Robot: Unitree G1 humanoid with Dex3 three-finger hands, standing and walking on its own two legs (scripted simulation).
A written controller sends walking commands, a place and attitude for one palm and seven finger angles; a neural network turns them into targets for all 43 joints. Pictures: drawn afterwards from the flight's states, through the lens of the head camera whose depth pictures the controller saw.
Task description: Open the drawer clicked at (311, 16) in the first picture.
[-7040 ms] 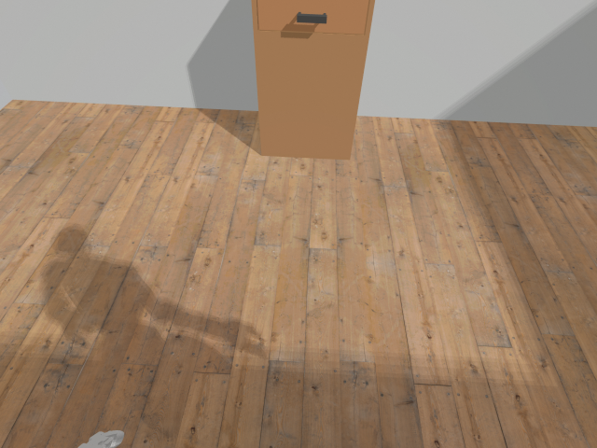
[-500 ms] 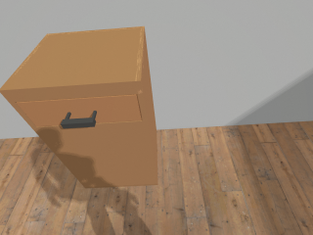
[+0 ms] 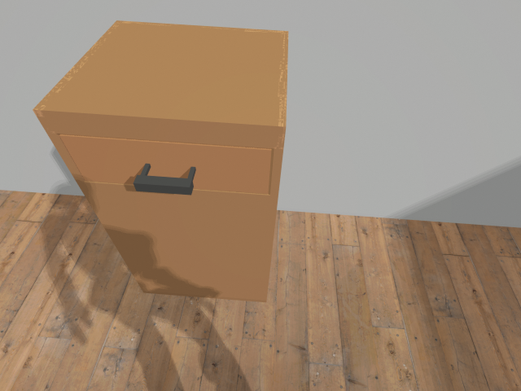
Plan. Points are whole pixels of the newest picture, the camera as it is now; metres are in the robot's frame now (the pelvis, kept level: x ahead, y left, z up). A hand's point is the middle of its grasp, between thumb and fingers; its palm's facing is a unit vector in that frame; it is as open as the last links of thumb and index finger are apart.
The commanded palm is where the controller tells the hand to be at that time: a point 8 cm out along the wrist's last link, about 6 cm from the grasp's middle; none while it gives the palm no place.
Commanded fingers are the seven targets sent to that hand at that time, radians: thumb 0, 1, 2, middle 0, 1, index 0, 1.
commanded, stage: come to a stop and stand still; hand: left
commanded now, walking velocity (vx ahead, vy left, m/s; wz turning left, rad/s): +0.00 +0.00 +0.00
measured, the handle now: (166, 177) +0.52 +0.27 -0.03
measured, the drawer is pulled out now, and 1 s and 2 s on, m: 0.00 0.00 0.00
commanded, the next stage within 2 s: look again from close up in 0.40 s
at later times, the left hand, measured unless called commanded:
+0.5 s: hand out of the picture +0.02 +0.20 -0.17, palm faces +0.01 -0.98 -0.21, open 7.4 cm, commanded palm none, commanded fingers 0.00 0.90 0.90 -0.20 -0.30 -0.20 -0.30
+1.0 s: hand out of the picture -0.02 +0.15 -0.17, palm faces +0.01 -0.98 -0.19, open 7.4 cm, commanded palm none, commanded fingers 0.00 0.90 0.90 -0.20 -0.30 -0.20 -0.30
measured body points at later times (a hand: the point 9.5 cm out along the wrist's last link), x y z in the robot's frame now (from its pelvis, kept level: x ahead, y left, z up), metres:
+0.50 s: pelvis +0.01 +0.02 +0.01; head +0.02 +0.02 +0.46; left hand +0.02 +0.25 -0.15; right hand -0.02 -0.21 -0.15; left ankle -0.02 +0.13 -0.73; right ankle -0.05 -0.13 -0.73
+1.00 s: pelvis -0.02 -0.02 +0.00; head -0.02 -0.02 +0.45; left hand -0.02 +0.21 -0.16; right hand -0.01 -0.24 -0.16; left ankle -0.02 +0.13 -0.73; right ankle -0.05 -0.13 -0.74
